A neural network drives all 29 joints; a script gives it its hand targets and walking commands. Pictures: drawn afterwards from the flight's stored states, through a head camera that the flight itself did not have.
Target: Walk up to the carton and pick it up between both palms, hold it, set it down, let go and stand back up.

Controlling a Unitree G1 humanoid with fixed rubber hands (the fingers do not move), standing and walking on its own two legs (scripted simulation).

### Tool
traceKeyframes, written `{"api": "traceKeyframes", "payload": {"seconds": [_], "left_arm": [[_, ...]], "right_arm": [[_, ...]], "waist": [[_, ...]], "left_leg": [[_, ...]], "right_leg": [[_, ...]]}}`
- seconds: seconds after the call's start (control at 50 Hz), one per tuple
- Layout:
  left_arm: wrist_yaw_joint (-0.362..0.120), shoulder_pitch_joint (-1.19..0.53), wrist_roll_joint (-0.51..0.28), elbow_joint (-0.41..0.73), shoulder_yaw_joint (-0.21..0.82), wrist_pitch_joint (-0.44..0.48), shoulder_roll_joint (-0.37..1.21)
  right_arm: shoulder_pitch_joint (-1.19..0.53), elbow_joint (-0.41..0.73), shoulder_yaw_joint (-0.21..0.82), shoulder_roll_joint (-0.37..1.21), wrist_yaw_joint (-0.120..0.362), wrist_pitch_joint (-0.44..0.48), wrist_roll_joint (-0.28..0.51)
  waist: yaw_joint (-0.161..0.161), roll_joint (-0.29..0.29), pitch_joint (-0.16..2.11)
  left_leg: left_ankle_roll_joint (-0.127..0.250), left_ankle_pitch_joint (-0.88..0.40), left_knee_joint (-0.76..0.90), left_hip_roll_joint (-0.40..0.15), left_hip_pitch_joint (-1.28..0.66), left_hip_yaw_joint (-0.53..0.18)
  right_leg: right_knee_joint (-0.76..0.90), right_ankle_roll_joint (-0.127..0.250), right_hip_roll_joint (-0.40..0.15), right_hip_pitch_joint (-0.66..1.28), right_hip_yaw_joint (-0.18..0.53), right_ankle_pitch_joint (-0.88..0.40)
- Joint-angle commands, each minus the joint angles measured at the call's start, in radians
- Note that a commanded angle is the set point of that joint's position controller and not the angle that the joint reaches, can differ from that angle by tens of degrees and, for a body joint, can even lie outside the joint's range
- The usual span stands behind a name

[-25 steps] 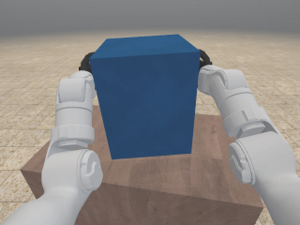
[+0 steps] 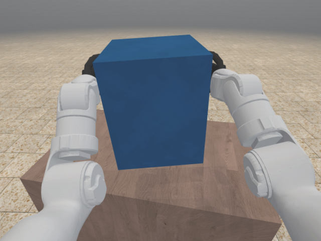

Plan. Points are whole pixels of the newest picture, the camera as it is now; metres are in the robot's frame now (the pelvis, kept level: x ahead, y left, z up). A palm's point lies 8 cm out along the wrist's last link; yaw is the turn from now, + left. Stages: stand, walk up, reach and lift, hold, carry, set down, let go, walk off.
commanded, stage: hold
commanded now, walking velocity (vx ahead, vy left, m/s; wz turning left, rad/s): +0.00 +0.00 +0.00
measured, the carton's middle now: (155, 98) +0.38 +0.00 +0.27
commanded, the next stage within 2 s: none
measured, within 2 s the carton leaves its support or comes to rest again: neither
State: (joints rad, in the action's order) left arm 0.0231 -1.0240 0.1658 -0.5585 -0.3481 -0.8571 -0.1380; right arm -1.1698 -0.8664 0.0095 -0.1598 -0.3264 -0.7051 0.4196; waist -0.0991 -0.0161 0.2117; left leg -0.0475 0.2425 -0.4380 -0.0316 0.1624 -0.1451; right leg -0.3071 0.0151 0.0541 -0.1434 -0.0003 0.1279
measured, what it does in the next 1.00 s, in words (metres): stands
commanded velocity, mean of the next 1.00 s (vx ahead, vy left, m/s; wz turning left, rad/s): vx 0.00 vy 0.00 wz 0.00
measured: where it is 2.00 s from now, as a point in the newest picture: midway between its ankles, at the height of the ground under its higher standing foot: outside the picture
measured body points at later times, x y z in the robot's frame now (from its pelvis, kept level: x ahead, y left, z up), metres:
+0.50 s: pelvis +0.00 +0.00 +0.00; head -0.10 +0.02 +0.44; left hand +0.39 +0.16 +0.31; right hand +0.37 -0.14 +0.31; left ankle +0.00 +0.15 -0.74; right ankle +0.03 -0.11 -0.74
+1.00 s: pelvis +0.00 +0.00 +0.00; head -0.10 +0.01 +0.44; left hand +0.39 +0.15 +0.31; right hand +0.38 -0.15 +0.31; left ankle +0.00 +0.15 -0.74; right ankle +0.03 -0.11 -0.74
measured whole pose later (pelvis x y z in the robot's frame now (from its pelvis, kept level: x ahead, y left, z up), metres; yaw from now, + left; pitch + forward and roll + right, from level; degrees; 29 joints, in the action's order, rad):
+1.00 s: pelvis +0.00 +0.00 +0.00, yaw +0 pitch -3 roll -2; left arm 0.03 -0.98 0.19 -0.51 -0.37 -0.87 -0.10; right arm -1.14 -0.85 0.06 -0.17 -0.33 -0.71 0.45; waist -0.10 -0.03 0.21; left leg -0.05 0.26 -0.44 -0.04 0.13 -0.14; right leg -0.29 0.02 0.06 -0.10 0.01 0.13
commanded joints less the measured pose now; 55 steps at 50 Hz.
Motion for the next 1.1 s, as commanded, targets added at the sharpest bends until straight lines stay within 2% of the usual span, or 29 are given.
{"api": "traceKeyframes", "payload": {"seconds": [0.0, 0.04, 0.06, 0.08, 0.16, 0.22, 0.24, 0.26, 0.36, 0.38, 0.42, 0.48, 0.52, 0.54, 0.56, 0.58, 0.6, 0.62, 0.7, 0.72, 0.8, 0.82, 0.84, 0.86, 0.92, 0.98, 1.02, 1.04, 1.08], "left_arm": [[-0.124, -0.843, -0.189, 0.191, 0.375, 0.080, 0.714], [-0.123, -0.814, -0.169, 0.228, 0.366, 0.076, 0.697], [-0.127, -0.781, -0.148, 0.167, 0.327, 0.064, 0.676], [-0.130, -0.745, -0.139, 0.182, 0.318, 0.059, 0.669], [-0.144, -0.751, -0.119, 0.201, 0.305, 0.044, 0.660], [-0.148, -0.794, -0.130, 0.228, 0.328, 0.045, 0.687], [-0.147, -0.791, -0.137, 0.241, 0.350, 0.042, 0.704], [-0.143, -0.807, -0.141, 0.266, 0.365, 0.049, 0.694], [-0.139, -0.811, -0.137, 0.168, 0.326, 0.048, 0.678], [-0.137, -0.810, -0.148, 0.194, 0.338, 0.050, 0.698], [-0.136, -0.803, -0.147, 0.153, 0.334, 0.047, 0.689], [-0.129, -0.849, -0.137, 0.110, 0.312, 0.059, 0.669], [-0.124, -0.882, -0.165, 0.146, 0.339, 0.068, 0.689], [-0.127, -0.881, -0.144, 0.096, 0.321, 0.065, 0.667], [-0.127, -0.864, -0.163, 0.111, 0.330, 0.070, 0.676], [-0.125, -0.850, -0.166, 0.121, 0.335, 0.071, 0.686], [-0.126, -0.873, -0.180, 0.151, 0.348, 0.077, 0.698], [-0.126, -0.857, -0.182, 0.184, 0.361, 0.076, 0.707], [-0.138, -0.776, -0.118, 0.069, 0.280, 0.056, 0.669], [-0.142, -0.777, -0.116, 0.071, 0.267, 0.053, 0.666], [-0.139, -0.828, -0.150, 0.179, 0.326, 0.066, 0.690], [-0.134, -0.846, -0.159, 0.202, 0.332, 0.070, 0.678], [-0.131, -0.825, -0.170, 0.217, 0.346, 0.069, 0.688], [-0.129, -0.834, -0.168, 0.220, 0.338, 0.071, 0.682], [-0.130, -0.839, -0.157, 0.237, 0.343, 0.066, 0.676], [-0.132, -0.851, -0.148, 0.176, 0.331, 0.061, 0.669], [-0.131, -0.838, -0.154, 0.153, 0.332, 0.066, 0.676], [-0.126, -0.862, -0.166, 0.211, 0.346, 0.072, 0.682], [-0.125, -0.834, -0.166, 0.173, 0.327, 0.070, 0.671]], "right_arm": [[-0.835, 0.385, 0.152, 0.669, 0.141, 0.045, 0.200], [-0.822, 0.430, 0.189, 0.669, 0.140, 0.051, 0.210], [-0.792, 0.381, 0.183, 0.656, 0.134, 0.040, 0.202], [-0.777, 0.383, 0.204, 0.664, 0.130, 0.035, 0.209], [-0.820, 0.449, 0.239, 0.679, 0.129, 0.037, 0.227], [-0.832, 0.466, 0.218, 0.704, 0.126, 0.038, 0.211], [-0.829, 0.462, 0.221, 0.670, 0.128, 0.038, 0.217], [-0.843, 0.510, 0.231, 0.692, 0.130, 0.044, 0.211], [-0.874, 0.453, 0.198, 0.697, 0.130, 0.034, 0.176], [-0.883, 0.493, 0.214, 0.711, 0.135, 0.040, 0.187], [-0.839, 0.407, 0.167, 0.680, 0.136, 0.029, 0.175], [-0.876, 0.369, 0.142, 0.655, 0.155, 0.034, 0.147], [-0.871, 0.338, 0.141, 0.668, 0.156, 0.043, 0.161], [-0.873, 0.308, 0.124, 0.658, 0.158, 0.034, 0.152], [-0.895, 0.363, 0.140, 0.664, 0.160, 0.042, 0.161], [-0.867, 0.346, 0.120, 0.641, 0.156, 0.042, 0.163], [-0.881, 0.365, 0.138, 0.654, 0.155, 0.049, 0.170], [-0.846, 0.340, 0.126, 0.637, 0.156, 0.046, 0.181], [-0.827, 0.320, 0.144, 0.612, 0.156, 0.039, 0.165], [-0.845, 0.323, 0.145, 0.613, 0.154, 0.038, 0.169], [-0.857, 0.388, 0.187, 0.661, 0.145, 0.050, 0.211], [-0.868, 0.436, 0.205, 0.679, 0.146, 0.053, 0.211], [-0.860, 0.431, 0.182, 0.660, 0.141, 0.052, 0.217], [-0.861, 0.442, 0.199, 0.677, 0.139, 0.052, 0.227], [-0.819, 0.411, 0.198, 0.676, 0.132, 0.041, 0.209], [-0.864, 0.412, 0.171, 0.676, 0.136, 0.038, 0.188], [-0.886, 0.432, 0.176, 0.702, 0.137, 0.039, 0.177], [-0.894, 0.465, 0.189, 0.699, 0.133, 0.041, 0.195], [-0.876, 0.450, 0.205, 0.702, 0.130, 0.035, 0.198]], "waist": [[-0.039, -0.103, 0.351], [-0.016, -0.080, 0.378], [-0.012, -0.068, 0.308], [0.002, -0.066, 0.299], [0.013, -0.048, 0.304], [0.010, -0.045, 0.277], [-0.002, -0.070, 0.311], [-0.004, -0.039, 0.337], [0.000, -0.002, 0.242], [0.000, -0.013, 0.298], [-0.024, -0.053, 0.244], [-0.004, -0.028, 0.245], [-0.012, -0.082, 0.283], [-0.020, -0.077, 0.250], [-0.006, -0.058, 0.327], [-0.015, -0.086, 0.325], [-0.013, -0.072, 0.353], [-0.031, -0.113, 0.365], [-0.014, -0.071, 0.273], [0.016, -0.061, 0.261], [-0.005, -0.077, 0.332], [0.008, -0.043, 0.379], [-0.005, -0.063, 0.351], [-0.001, -0.047, 0.344], [-0.010, -0.082, 0.300], [-0.013, -0.050, 0.267], [-0.002, -0.013, 0.301], [-0.010, -0.017, 0.359], [0.004, -0.010, 0.335]], "left_leg": [[-0.039, -0.260, 0.057, 0.070, 0.041, 0.063], [-0.033, -0.302, 0.054, 0.074, 0.016, 0.065], [-0.022, -0.276, 0.060, 0.076, 0.029, 0.059], [-0.018, -0.287, 0.059, 0.081, 0.017, 0.065], [-0.010, -0.267, 0.063, 0.073, 0.021, 0.080], [-0.017, -0.258, 0.066, 0.076, 0.024, 0.082], [-0.025, -0.304, 0.056, 0.071, -0.011, 0.072], [-0.028, -0.315, 0.045, 0.076, -0.023, 0.075], [0.004, -0.181, 0.074, 0.084, 0.027, 0.060], [0.005, -0.185, 0.074, 0.079, 0.016, 0.068], [-0.005, -0.158, 0.083, 0.080, 0.044, 0.061], [0.004, -0.074, 0.108, 0.070, 0.063, 0.066], [0.000, -0.087, 0.110, 0.061, 0.095, 0.059], [-0.007, -0.059, 0.124, 0.063, 0.110, 0.070], [0.007, -0.111, 0.115, 0.068, 0.090, 0.063], [-0.007, -0.126, 0.103, 0.064, 0.099, 0.070], [-0.008, -0.168, 0.091, 0.060, 0.077, 0.060], [-0.021, -0.219, 0.081, 0.065, 0.040, 0.052], [-0.012, -0.177, 0.090, 0.065, 0.049, 0.068], [-0.007, -0.172, 0.094, 0.058, 0.070, 0.069], [-0.019, -0.279, 0.065, 0.076, 0.019, 0.068], [-0.028, -0.321, 0.041, 0.078, -0.022, 0.075], [-0.029, -0.340, 0.038, 0.077, -0.010, 0.075], [-0.026, -0.342, 0.038, 0.076, -0.018, 0.072], [-0.031, -0.293, 0.053, 0.078, -0.009, 0.066], [-0.015, -0.193, 0.073, 0.077, 0.041, 0.071], [-0.001, -0.198, 0.068, 0.083, 0.024, 0.064], [-0.007, -0.225, 0.062, 0.082, -0.012, 0.064], [-0.004, -0.212, 0.061, 0.086, 0.023, 0.069]], "right_leg": [[-0.008, -0.033, 0.045, 0.274, 0.021, -0.227], [-0.007, -0.038, 0.051, 0.303, 0.016, -0.268], [0.007, -0.041, 0.041, 0.284, 0.017, -0.247], [0.006, -0.039, 0.031, 0.276, 0.024, -0.262], [0.006, -0.044, 0.033, 0.285, 0.021, -0.254], [0.004, -0.045, 0.037, 0.262, 0.009, -0.229], [0.005, -0.036, 0.046, 0.276, 0.017, -0.266], [0.000, -0.043, 0.049, 0.272, 0.009, -0.269], [0.033, -0.050, 0.021, 0.201, 0.023, -0.154], [0.017, -0.041, 0.032, 0.235, 0.019, -0.169], [0.026, -0.039, 0.023, 0.215, 0.019, -0.148], [0.017, -0.032, 0.029, 0.199, 0.025, -0.069], [0.001, -0.025, 0.031, 0.226, 0.025, -0.099], [0.010, -0.037, 0.026, 0.234, 0.017, -0.078], [0.000, -0.038, 0.030, 0.276, 0.022, -0.127], [-0.005, -0.035, 0.026, 0.280, 0.026, -0.148], [-0.018, -0.031, 0.038, 0.286, 0.024, -0.179], [-0.013, -0.027, 0.043, 0.277, 0.018, -0.211], [0.015, -0.025, 0.040, 0.252, 0.017, -0.158], [0.013, -0.023, 0.038, 0.243, 0.022, -0.148], [0.014, -0.033, 0.039, 0.276, 0.021, -0.244], [0.004, -0.037, 0.040, 0.297, 0.020, -0.282], [-0.001, -0.036, 0.040, 0.282, 0.019, -0.294], [0.003, -0.043, 0.042, 0.276, 0.023, -0.301], [0.014, -0.043, 0.032, 0.251, 0.026, -0.254], [0.024, -0.044, 0.024, 0.211, 0.017, -0.168], [0.017, -0.038, 0.032, 0.224, 0.019, -0.161], [0.012, -0.041, 0.035, 0.245, 0.023, -0.201], [0.014, -0.050, 0.034, 0.252, 0.022, -0.197]]}}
